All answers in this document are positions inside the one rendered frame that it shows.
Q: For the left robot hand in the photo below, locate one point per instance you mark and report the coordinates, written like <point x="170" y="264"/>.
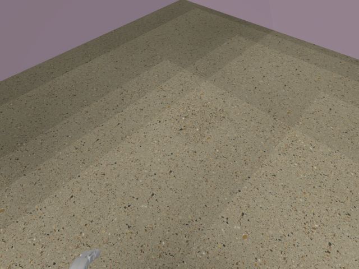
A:
<point x="86" y="258"/>

